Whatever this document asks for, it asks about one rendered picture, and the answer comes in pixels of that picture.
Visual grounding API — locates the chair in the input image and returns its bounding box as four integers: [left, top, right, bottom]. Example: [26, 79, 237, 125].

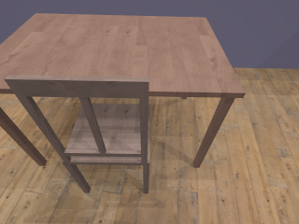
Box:
[4, 75, 150, 194]

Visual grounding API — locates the table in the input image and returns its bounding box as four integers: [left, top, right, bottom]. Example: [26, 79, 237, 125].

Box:
[0, 13, 246, 168]

